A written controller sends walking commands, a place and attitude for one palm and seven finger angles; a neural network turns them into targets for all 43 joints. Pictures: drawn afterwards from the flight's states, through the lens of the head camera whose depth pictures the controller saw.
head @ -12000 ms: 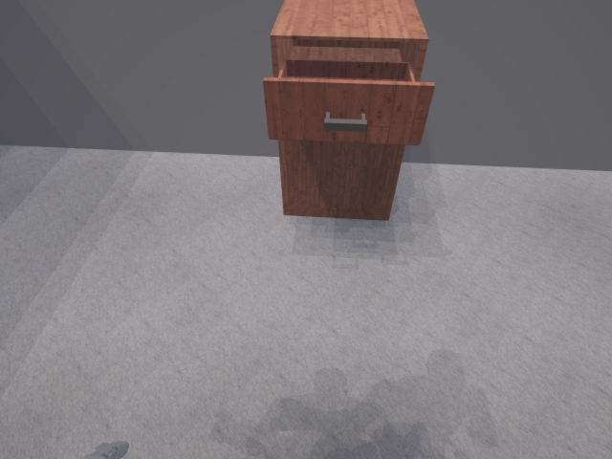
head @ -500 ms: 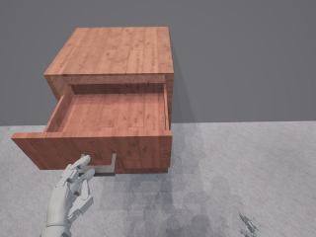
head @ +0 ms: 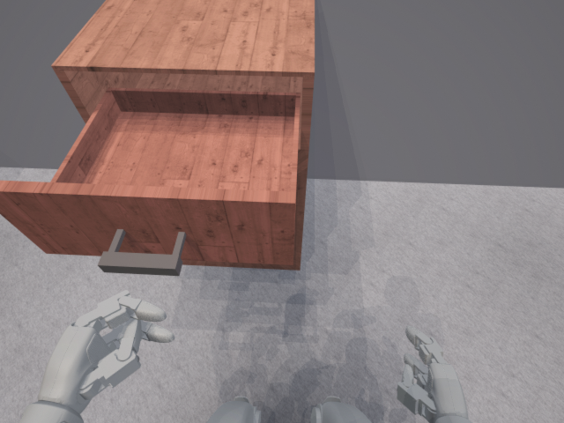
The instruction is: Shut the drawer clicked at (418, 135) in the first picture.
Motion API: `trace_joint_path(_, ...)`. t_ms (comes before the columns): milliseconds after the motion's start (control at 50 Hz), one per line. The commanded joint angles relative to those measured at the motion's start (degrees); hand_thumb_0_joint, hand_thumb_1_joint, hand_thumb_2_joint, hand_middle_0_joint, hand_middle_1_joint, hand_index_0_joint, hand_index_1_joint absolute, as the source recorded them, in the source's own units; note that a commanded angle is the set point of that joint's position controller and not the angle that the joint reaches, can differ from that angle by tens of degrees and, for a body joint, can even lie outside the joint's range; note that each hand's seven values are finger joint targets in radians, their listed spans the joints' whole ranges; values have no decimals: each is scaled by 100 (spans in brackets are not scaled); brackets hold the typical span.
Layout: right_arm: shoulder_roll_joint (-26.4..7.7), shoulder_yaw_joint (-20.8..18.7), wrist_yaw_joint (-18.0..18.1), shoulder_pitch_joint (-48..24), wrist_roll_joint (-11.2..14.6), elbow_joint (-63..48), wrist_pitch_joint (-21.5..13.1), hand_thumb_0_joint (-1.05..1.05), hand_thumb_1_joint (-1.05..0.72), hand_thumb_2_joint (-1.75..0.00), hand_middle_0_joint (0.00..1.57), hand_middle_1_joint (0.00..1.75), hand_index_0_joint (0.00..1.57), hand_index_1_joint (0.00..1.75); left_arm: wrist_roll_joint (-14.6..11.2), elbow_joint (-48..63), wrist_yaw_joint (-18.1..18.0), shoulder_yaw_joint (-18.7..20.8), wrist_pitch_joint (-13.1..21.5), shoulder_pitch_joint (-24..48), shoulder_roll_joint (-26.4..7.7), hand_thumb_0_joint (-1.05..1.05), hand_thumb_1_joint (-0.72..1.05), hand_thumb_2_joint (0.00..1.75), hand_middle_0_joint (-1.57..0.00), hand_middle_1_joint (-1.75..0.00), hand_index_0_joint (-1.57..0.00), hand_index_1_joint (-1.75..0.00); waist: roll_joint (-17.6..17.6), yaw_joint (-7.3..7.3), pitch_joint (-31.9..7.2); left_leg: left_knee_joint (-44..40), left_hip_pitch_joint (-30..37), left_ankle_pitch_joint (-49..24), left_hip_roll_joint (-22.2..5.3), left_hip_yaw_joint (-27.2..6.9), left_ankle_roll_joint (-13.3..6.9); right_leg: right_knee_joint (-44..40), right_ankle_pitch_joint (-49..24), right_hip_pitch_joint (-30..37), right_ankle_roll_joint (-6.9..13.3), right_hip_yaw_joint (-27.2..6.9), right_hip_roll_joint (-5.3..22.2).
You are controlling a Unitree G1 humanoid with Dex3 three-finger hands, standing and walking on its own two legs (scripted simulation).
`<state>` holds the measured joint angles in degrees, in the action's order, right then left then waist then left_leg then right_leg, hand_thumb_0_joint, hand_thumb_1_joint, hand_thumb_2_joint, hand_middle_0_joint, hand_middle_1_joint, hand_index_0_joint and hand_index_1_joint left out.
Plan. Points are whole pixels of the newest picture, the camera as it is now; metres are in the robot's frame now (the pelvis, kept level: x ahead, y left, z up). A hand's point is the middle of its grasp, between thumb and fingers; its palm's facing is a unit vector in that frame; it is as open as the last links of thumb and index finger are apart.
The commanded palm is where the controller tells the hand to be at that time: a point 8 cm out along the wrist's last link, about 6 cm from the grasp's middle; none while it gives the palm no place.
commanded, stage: raise the hand and make a fist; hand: left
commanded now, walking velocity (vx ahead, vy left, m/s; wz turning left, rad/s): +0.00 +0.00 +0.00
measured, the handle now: (145, 250) +0.36 +0.23 +0.02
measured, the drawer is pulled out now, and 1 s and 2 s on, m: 0.30 0.30 0.30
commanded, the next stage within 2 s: bring the fist close to the handle in 1.14 s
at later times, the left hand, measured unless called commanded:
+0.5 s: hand (79, 367) +0.17 +0.22 +0.10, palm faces +0.02 -1.00 -0.02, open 3.1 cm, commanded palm +0.13 +0.26 +0.10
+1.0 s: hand (102, 369) +0.17 +0.19 +0.10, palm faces -0.01 -1.00 -0.02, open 3.3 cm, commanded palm +0.13 +0.25 +0.12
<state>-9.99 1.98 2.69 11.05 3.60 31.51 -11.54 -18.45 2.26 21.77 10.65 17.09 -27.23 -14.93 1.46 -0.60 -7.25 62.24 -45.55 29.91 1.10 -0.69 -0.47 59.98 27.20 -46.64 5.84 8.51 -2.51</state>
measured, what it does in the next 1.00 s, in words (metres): shifts its weight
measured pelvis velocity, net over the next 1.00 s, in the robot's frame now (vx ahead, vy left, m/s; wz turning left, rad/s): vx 0.02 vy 0.06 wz -0.03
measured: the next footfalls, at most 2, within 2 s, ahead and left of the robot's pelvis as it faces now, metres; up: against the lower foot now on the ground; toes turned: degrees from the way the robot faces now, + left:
none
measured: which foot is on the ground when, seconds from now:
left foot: down 0.00-1.00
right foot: down 0.00-1.00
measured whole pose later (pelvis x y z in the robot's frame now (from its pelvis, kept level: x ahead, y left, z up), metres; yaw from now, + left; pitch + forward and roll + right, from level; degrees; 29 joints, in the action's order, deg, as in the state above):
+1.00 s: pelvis +0.02 +0.06 +0.02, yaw -2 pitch +11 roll -3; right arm -12.4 1.0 0.1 16.4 2.4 24.5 -9.8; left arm -9.0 26.5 5.5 -3.0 14.2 -46.1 -9.7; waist 2.7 1.2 -8.4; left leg 57.8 -38.4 30.1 3.4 1.5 -5.3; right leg 54.7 26.1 -39.4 1.7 4.9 -1.2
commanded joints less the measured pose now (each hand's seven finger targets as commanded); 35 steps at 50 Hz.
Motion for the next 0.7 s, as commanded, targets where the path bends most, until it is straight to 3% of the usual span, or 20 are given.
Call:
trace_joint_path(0, -665, -482, 58, -471, -21, -976, -277, 0, -90, -90, 20, 30, 20, 30, -413, 1566, -625, 1409, 458, -1366, -712, 0, 90, 90, -98, -114, -98, -114, -345, 427, -1472, -748, -113, -1661, -2, -263, -16, -1448, -2871, 2961, -935, -1842, 762)
trace_joint_path(40, -663, -540, 29, -424, -52, -841, -325, 0, -90, -90, 20, 30, 20, 30, -336, 1439, -695, 1279, 791, -1453, -580, 0, 90, 90, -102, -119, -102, -119, -478, 325, -1089, -852, -170, -1630, -17, -242, -4, -1426, -2823, 2624, -906, -1729, 684)
trace_joint_path(80, -751, -546, 1, -417, -71, -771, -407, 0, -90, -90, 20, 30, 20, 30, -202, 1322, -582, 911, 1115, -1240, -422, 0, 90, 90, -106, -123, -106, -123, -514, 93, -695, -785, -217, -1536, -14, -274, -45, -1544, -2460, 2215, -983, -1816, 679)
trace_joint_path(140, -914, -576, -9, -270, -27, -805, -599, 0, -90, -90, 20, 30, 20, 30, -189, 1167, -142, 369, 1378, -1336, -174, 0, 90, 90, -112, -130, -112, -130, -446, -90, -669, -764, -73, -1384, 20, -267, -115, -1676, -1796, 1861, -959, -1756, 656)
trace_joint_path(180, -989, -566, 15, -286, -19, -875, -733, 0, -90, -90, 20, 30, 20, 30, -283, 1334, 59, 155, 1416, -1248, -94, 0, 90, 90, -116, -134, -116, -134, -509, -134, -709, -762, 94, -1346, 14, -288, -159, -1741, -1472, 1707, -883, -1671, 617)
trace_joint_path(200, -1021, -599, 33, -161, -2, -856, -765, 0, -90, -90, 20, 30, 20, 30, -305, 1389, 87, 345, 1425, -1194, -311, 0, 90, 90, -118, -136, -118, -136, -553, -116, -943, -800, 147, -1311, 21, -272, -161, -1762, -1280, 1803, -837, -1653, 600)
trace_joint_path(240, -1048, -619, 56, -134, -15, -872, -836, 0, -90, -90, 20, 30, 20, 30, -285, 1753, 10, 547, 1486, -1113, -593, 0, 90, 90, -122, -140, -122, -140, -318, -18, -1132, -894, 327, -1368, 7, -254, -174, -1726, -1045, 1844, -699, -1520, 542)
trace_joint_path(280, -1005, -604, 40, -201, -69, -867, -844, 0, -90, -90, 20, 30, 20, 30, -157, 2154, -286, 618, 1495, -1083, -725, 0, 90, 90, -126, -145, -126, -145, 125, 124, -1175, -1068, 569, -1515, -9, -234, -177, -1543, -887, 1742, -489, -1193, 381)
trace_joint_path(320, -904, -573, -1, -228, -75, -953, -806, 0, -90, -90, 20, 30, 20, 30, -78, 2303, -565, 357, 1450, -1407, -378, 0, 90, 90, -130, -149, -130, -149, 250, 204, -1075, -1287, 791, -1594, -27, -240, -150, -1395, -857, 1593, -390, -855, 267)
trace_joint_path(380, -911, -527, -49, -342, -70, -1037, -682, 0, -90, -90, 20, 30, 20, 30, 48, 2266, -891, 222, 1174, -1443, -232, 0, 90, 90, -136, -156, -136, -156, 218, 173, -768, -1433, 818, -1447, -55, -302, -138, -1386, -727, 1407, -378, -632, 210)
trace_joint_path(480, -974, -438, -117, -381, -37, -1351, -565, 0, -90, -90, 20, 30, 20, 30, 319, 2460, -925, -596, 519, -1692, 182, 0, 90, 90, -140, -160, -140, -160, 69, 67, -405, -1657, 929, -1381, -124, -431, -108, -1397, -724, 1281, -393, -416, 179)
trace_joint_path(520, -975, -393, -135, -303, -48, -1456, -544, 0, -90, -90, 20, 30, 20, 30, 421, 2807, -971, -826, 346, -1649, 225, 0, 90, 90, -140, -160, -140, -160, 49, 61, -383, -1733, 992, -1385, -152, -512, -69, -1367, -677, 1256, -395, -355, 167)
trace_joint_path(580, -970, -362, -141, -272, -84, -1520, -500, 0, -90, -90, 20, 30, 20, 30, 588, 3242, -1245, -702, 282, -1488, -35, 0, 90, 90, -140, -160, -140, -160, 75, 114, -303, -1825, 1045, -1256, -205, -630, 6, -1282, -499, 1144, -369, -316, 121)
trace_joint_path(640, -903, -319, -205, -133, -116, -1629, -460, 0, -90, -90, 20, 30, 20, 30, 723, 3712, -1515, -917, 344, -1596, 154, 0, 90, 90, -140, -160, -140, -160, 451, 187, -470, -1887, 1322, -1542, -266, -744, 160, -1095, -519, 1008, -352, -271, 111)
trace_joint_path(680, -907, -335, -243, -100, -123, -1644, -425, 0, -90, -90, 20, 30, 20, 30, 797, 3842, -1646, -934, 352, -1676, 137, 0, 90, 90, -140, -160, -140, -160, 433, 204, -575, -1852, 1452, -1871, -306, -777, 218, -1041, -616, 993, -360, -271, 102)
